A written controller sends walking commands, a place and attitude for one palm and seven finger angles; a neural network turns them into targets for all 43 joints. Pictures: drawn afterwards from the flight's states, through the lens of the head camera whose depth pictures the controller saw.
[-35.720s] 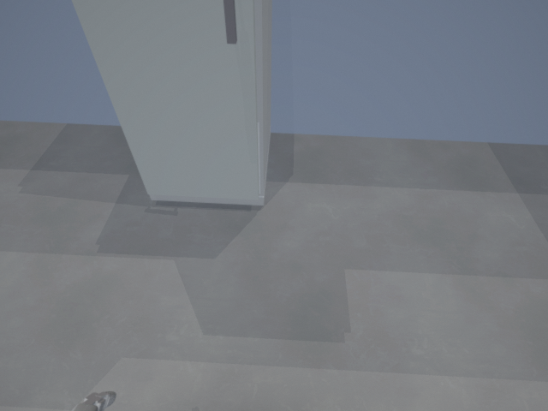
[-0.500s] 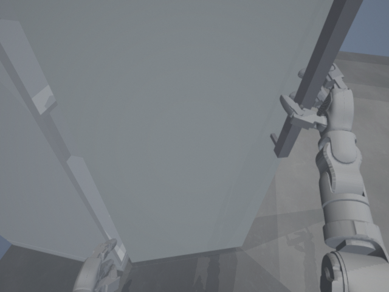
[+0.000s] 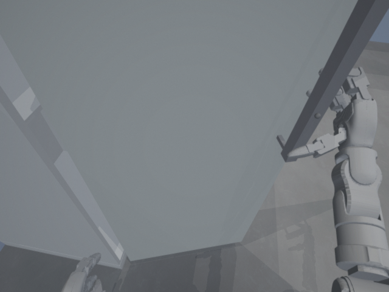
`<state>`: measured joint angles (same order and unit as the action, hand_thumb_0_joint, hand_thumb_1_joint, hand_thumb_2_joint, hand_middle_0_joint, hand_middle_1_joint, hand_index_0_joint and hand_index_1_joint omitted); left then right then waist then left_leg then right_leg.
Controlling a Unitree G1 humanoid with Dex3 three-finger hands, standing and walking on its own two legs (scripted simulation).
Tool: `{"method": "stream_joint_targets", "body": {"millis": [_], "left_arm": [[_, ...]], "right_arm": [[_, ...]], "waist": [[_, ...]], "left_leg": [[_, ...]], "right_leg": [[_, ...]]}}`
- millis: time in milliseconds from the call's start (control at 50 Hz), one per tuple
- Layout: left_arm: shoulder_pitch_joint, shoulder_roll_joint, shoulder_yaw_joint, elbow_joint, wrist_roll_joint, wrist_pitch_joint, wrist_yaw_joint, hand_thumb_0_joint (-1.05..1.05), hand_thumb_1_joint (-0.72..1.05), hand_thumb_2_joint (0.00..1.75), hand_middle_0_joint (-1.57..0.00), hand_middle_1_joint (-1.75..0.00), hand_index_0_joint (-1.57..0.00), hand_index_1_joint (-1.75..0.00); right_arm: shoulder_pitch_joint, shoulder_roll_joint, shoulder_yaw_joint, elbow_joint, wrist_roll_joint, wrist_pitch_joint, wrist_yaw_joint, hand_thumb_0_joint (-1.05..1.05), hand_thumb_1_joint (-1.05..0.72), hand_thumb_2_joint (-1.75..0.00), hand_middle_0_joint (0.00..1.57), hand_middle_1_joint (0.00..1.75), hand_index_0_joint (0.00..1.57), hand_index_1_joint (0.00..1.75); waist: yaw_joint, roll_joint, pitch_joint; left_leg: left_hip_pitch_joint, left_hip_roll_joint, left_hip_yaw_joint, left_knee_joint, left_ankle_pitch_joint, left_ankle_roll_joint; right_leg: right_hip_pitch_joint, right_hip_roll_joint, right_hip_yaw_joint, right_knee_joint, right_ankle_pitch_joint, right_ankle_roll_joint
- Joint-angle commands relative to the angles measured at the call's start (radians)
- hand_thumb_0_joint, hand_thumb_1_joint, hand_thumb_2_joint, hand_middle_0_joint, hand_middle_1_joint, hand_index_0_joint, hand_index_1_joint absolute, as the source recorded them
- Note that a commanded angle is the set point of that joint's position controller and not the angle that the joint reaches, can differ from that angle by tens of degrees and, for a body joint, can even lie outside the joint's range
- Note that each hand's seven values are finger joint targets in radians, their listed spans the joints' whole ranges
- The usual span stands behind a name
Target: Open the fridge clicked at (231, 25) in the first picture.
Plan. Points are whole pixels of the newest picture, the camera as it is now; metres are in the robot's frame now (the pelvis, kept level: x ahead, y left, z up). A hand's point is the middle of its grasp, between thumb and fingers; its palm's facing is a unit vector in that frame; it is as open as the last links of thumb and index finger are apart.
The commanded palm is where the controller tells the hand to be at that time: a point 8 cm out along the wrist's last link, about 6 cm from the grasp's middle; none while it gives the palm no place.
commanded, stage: slip the hand off the handle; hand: right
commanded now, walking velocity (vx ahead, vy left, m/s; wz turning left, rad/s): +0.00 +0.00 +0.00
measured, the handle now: (315, 88) +0.43 -0.17 +0.24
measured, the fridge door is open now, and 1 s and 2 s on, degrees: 70 70 70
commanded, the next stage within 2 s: draw the hand back to the body in 1.26 s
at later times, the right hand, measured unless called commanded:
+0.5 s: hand (349, 118) +0.38 -0.23 +0.21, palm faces +0.13 +0.98 -0.15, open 14.7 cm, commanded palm +0.35 -0.28 +0.21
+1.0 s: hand (383, 153) +0.31 -0.26 +0.20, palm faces +0.15 +0.98 -0.14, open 14.7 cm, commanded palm +0.27 -0.30 +0.21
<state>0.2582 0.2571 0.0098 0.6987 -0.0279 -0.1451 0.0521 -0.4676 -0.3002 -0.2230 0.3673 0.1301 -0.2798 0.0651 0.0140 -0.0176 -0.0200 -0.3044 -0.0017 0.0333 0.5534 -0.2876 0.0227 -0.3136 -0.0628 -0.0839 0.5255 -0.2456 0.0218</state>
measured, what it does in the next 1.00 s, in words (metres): stands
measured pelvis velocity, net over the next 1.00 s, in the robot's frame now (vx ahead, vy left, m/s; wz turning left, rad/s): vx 0.00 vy -0.02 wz -0.02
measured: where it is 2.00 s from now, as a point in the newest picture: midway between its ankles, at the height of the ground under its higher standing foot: outside the picture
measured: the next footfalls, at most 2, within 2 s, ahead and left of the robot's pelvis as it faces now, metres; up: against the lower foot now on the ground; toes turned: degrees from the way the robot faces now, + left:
none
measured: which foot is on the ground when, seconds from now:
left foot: down 0.00-1.00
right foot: down 0.00-1.00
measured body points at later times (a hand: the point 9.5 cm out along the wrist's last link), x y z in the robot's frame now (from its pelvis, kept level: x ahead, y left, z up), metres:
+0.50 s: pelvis +0.01 -0.01 +0.00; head +0.02 +0.00 +0.45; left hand +0.16 +0.23 -0.10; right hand +0.37 -0.28 +0.22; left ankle +0.00 +0.10 -0.73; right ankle +0.01 -0.14 -0.73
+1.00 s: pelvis +0.00 -0.02 +0.00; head +0.00 -0.01 +0.45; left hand +0.18 +0.22 -0.09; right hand +0.30 -0.31 +0.21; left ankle +0.00 +0.10 -0.73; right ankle +0.01 -0.14 -0.73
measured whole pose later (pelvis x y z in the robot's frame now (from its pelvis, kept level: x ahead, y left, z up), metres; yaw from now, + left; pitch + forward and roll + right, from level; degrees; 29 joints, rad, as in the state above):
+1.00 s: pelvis +0.00 -0.02 +0.00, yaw -1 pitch +1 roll +0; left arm 0.22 0.25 -0.03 0.65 -0.04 -0.14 0.10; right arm -0.23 -0.38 -0.36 0.17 0.25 -0.24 0.26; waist -0.02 -0.03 -0.04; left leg -0.29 0.02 0.05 0.59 -0.32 0.00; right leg -0.33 -0.05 -0.06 0.60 -0.29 0.00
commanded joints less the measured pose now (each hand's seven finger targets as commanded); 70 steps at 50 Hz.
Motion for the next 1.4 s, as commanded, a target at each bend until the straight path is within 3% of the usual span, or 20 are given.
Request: {"method": "stream_joint_targets", "body": {"millis": [0, 60, 200, 260, 300, 420, 460, 540, 600, 680, 800, 860, 880, 940, 1060, 1140, 1260, 1340, 1360, 1380], "left_arm": [[-0.044, 0.119, 0.036, -0.136, -0.006, -0.027, 0.002, 0.00, 0.90, 0.90, -0.20, -0.30, -0.20, -0.30], [-0.065, 0.117, 0.033, -0.148, -0.003, -0.015, 0.010, 0.00, 0.90, 0.90, -0.20, -0.30, -0.20, -0.30], [-0.076, 0.111, 0.021, -0.160, -0.019, -0.007, 0.015, 0.00, 0.90, 0.90, -0.20, -0.30, -0.20, -0.30], [-0.080, 0.123, 0.022, -0.155, -0.015, 0.003, 0.029, 0.00, 0.90, 0.90, -0.20, -0.30, -0.20, -0.30], [-0.078, 0.112, 0.017, -0.162, -0.015, 0.000, 0.026, 0.00, 0.90, 0.90, -0.20, -0.30, -0.20, -0.30], [-0.072, 0.119, 0.015, -0.165, -0.009, 0.008, 0.029, 0.00, 0.90, 0.90, -0.20, -0.30, -0.20, -0.30], [-0.069, 0.125, 0.017, -0.157, -0.011, 0.014, 0.035, 0.00, 0.90, 0.90, -0.20, -0.30, -0.20, -0.30], [-0.057, 0.127, 0.016, -0.169, -0.013, 0.017, 0.038, 0.00, 0.90, 0.90, -0.20, -0.30, -0.20, -0.30], [-0.060, 0.123, 0.022, -0.194, -0.013, 0.011, 0.033, 0.00, 0.90, 0.90, -0.20, -0.30, -0.20, -0.30], [-0.072, 0.128, 0.022, -0.201, -0.019, 0.003, 0.031, 0.00, 0.90, 0.90, -0.20, -0.30, -0.20, -0.30], [-0.109, 0.118, 0.014, -0.211, -0.018, -0.022, 0.045, 0.00, 0.90, 0.90, -0.20, -0.30, -0.20, -0.30], [-0.118, 0.124, 0.011, -0.197, -0.016, -0.031, 0.054, 0.00, 0.90, 0.90, -0.20, -0.30, -0.20, -0.30], [-0.128, 0.119, 0.007, -0.201, -0.018, -0.037, 0.053, 0.00, 0.90, 0.90, -0.20, -0.30, -0.20, -0.30], [-0.139, 0.114, 0.001, -0.204, -0.018, -0.047, 0.053, 0.00, 0.90, 0.90, -0.20, -0.30, -0.20, -0.30], [-0.160, 0.110, -0.004, -0.218, -0.019, -0.062, 0.047, 0.00, 0.90, 0.90, -0.20, -0.30, -0.20, -0.30], [-0.175, 0.104, -0.013, -0.224, -0.021, -0.076, 0.051, 0.00, 0.90, 0.90, -0.20, -0.30, -0.20, -0.30], [-0.185, 0.106, -0.016, -0.219, -0.015, -0.095, 0.057, 0.00, 0.90, 0.90, -0.20, -0.30, -0.20, -0.30], [-0.189, 0.100, -0.021, -0.213, -0.016, -0.117, 0.062, 0.00, 0.90, 0.90, -0.20, -0.30, -0.20, -0.30], [-0.188, 0.102, -0.023, -0.207, -0.017, -0.119, 0.065, 0.00, 0.90, 0.90, -0.20, -0.30, -0.20, -0.30], [-0.199, 0.114, -0.025, -0.209, -0.041, -0.118, 0.073, 0.00, 0.90, 0.90, -0.20, -0.30, -0.20, -0.30]], "right_arm": [[-0.390, -0.243, -0.085, -0.198, 0.005, -0.065, 0.005, 0.00, 0.55, -0.20, 0.25, 1.15, 0.25, 1.15], [-0.407, -0.274, -0.113, -0.256, 0.010, -0.080, 0.032, 0.00, 0.55, -0.20, 0.25, 1.15, 0.25, 1.15], [-0.382, -0.199, -0.032, -0.207, 0.043, -0.052, 0.101, 0.00, 0.55, -0.20, 0.25, 1.15, 0.25, 1.15], [-0.418, -0.264, -0.089, -0.205, 0.045, -0.042, 0.100, 0.00, 0.55, -0.20, 0.25, 1.15, 0.25, 1.15], [-0.433, -0.227, -0.057, -0.222, 0.051, -0.047, 0.110, 0.00, 0.55, -0.20, 0.25, 1.15, 0.25, 1.15], [-0.372, -0.325, -0.162, -0.181, 0.059, -0.059, 0.123, 0.00, 0.55, -0.20, 0.25, 1.15, 0.25, 1.15], [-0.386, -0.355, -0.186, -0.157, 0.060, -0.059, 0.133, 0.00, 0.55, -0.20, 0.25, 1.15, 0.25, 1.15], [-0.388, -0.380, -0.202, -0.145, 0.073, -0.057, 0.168, 0.00, 0.55, -0.20, 0.25, 1.15, 0.25, 1.15], [-0.291, -0.346, -0.200, -0.223, 0.094, -0.066, 0.195, 0.00, 0.55, -0.20, 0.25, 1.15, 0.25, 1.15], [-0.162, -0.334, -0.216, -0.249, 0.122, -0.046, 0.211, 0.00, 0.55, -0.20, 0.25, 1.15, 0.25, 1.15], [-0.170, -0.323, -0.201, -0.418, 0.129, -0.028, 0.193, 0.00, 0.55, -0.20, 0.25, 1.15, 0.25, 1.15], [-0.140, -0.351, -0.231, -0.410, 0.128, -0.031, 0.180, 0.00, 0.55, -0.20, 0.25, 1.15, 0.25, 1.15], [-0.132, -0.318, -0.203, -0.413, 0.130, -0.030, 0.183, 0.00, 0.55, -0.20, 0.25, 1.15, 0.25, 1.15], [-0.101, -0.327, -0.215, -0.431, 0.136, -0.024, 0.196, 0.00, 0.55, -0.20, 0.25, 1.15, 0.25, 1.15], [0.063, -0.306, -0.231, -0.498, 0.167, 0.002, 0.224, 0.00, 0.55, -0.20, 0.25, 1.15, 0.25, 1.15], [0.074, -0.278, -0.203, -0.565, 0.182, 0.025, 0.235, 0.00, 0.55, -0.20, 0.25, 1.15, 0.25, 1.15], [0.152, -0.315, -0.252, -0.639, 0.189, 0.028, 0.233, 0.00, 0.55, -0.20, 0.25, 1.15, 0.25, 1.15], [0.114, -0.272, -0.203, -0.668, 0.196, 0.025, 0.239, 0.00, 0.55, -0.20, 0.25, 1.15, 0.25, 1.15], [0.109, -0.259, -0.182, -0.657, 0.191, 0.030, 0.240, 0.00, 0.55, -0.20, 0.25, 1.15, 0.25, 1.15], [0.211, -0.301, -0.197, -0.496, 0.206, 0.185, 0.254, 0.00, 0.55, -0.20, 0.25, 1.15, 0.25, 1.15]], "waist": [[-0.007, 0.074, -0.293], [-0.021, -0.003, -0.338], [0.005, 0.007, -0.266], [0.000, 0.009, -0.263], [0.002, -0.008, -0.310], [-0.022, -0.002, -0.321], [-0.016, 0.012, -0.286], [-0.013, -0.012, -0.305], [-0.034, -0.037, -0.354], [-0.040, -0.002, -0.279], [-0.034, -0.065, -0.265], [-0.035, -0.015, -0.223], [-0.030, -0.032, -0.226], [-0.038, -0.054, -0.232], [-0.059, -0.033, -0.221], [-0.048, -0.029, -0.179], [-0.063, -0.027, -0.176], [-0.049, -0.061, -0.161], [-0.046, -0.061, -0.150], [-0.076, -0.079, -0.153]], "left_leg": [[0.082, 0.003, -0.036, -0.068, 0.363, -0.026], [0.117, 0.007, -0.033, -0.051, 0.402, -0.016], [0.026, -0.001, -0.014, -0.052, 0.348, -0.013], [0.027, 0.001, -0.017, -0.060, 0.302, -0.010], [0.030, 0.001, -0.012, -0.045, 0.321, -0.006], [0.058, -0.001, -0.013, -0.030, 0.332, -0.006], [0.051, -0.001, -0.014, -0.038, 0.319, -0.006], [0.041, -0.003, -0.016, -0.034, 0.300, -0.007], [0.068, -0.004, -0.010, -0.018, 0.344, -0.002], [0.048, -0.006, 0.000, -0.027, 0.316, -0.003], [0.013, -0.006, -0.002, -0.045, 0.212, -0.003], [0.006, -0.006, -0.003, -0.063, 0.155, -0.007], [0.000, -0.003, -0.004, -0.060, 0.151, -0.007], [0.009, -0.003, -0.002, -0.059, 0.141, -0.005], [0.038, 0.000, 0.002, -0.057, 0.198, -0.006], [0.007, -0.002, 0.007, -0.067, 0.156, -0.011], [0.026, 0.004, 0.001, -0.076, 0.135, -0.011], [-0.007, 0.003, 0.003, -0.077, 0.098, -0.012], [-0.010, 0.005, -0.001, -0.082, 0.093, -0.011], [0.026, 0.018, -0.002, -0.088, 0.074, -0.008]], "right_leg": [[0.123, 0.057, 0.013, -0.006, 0.226, -0.055], [0.146, 0.061, 0.019, -0.001, 0.265, -0.053], [0.157, 0.052, 0.041, 0.012, 0.255, -0.046], [0.146, 0.053, 0.049, 0.008, 0.221, -0.048], [0.171, 0.053, 0.056, 0.016, 0.255, -0.046], [0.138, 0.050, 0.054, 0.018, 0.265, -0.044], [0.119, 0.047, 0.051, 0.015, 0.246, -0.047], [0.115, 0.048, 0.052, 0.016, 0.228, -0.047], [0.145, 0.047, 0.056, 0.023, 0.281, -0.047], [0.115, 0.041, 0.057, 0.015, 0.252, -0.046], [0.144, 0.042, 0.065, 0.003, 0.181, -0.046], [0.120, 0.039, 0.065, -0.004, 0.122, -0.047], [0.124, 0.042, 0.065, -0.006, 0.118, -0.047], [0.129, 0.044, 0.070, -0.007, 0.109, -0.043], [0.127, 0.042, 0.065, 0.000, 0.142, -0.045], [0.127, 0.044, 0.073, -0.006, 0.106, -0.043], [0.119, 0.045, 0.074, -0.002, 0.094, -0.045], [0.131, 0.048, 0.084, -0.003, 0.065, -0.043], [0.127, 0.046, 0.081, 0.001, 0.060, -0.045], [0.107, 0.040, 0.092, -0.035, 0.000, -0.043]]}}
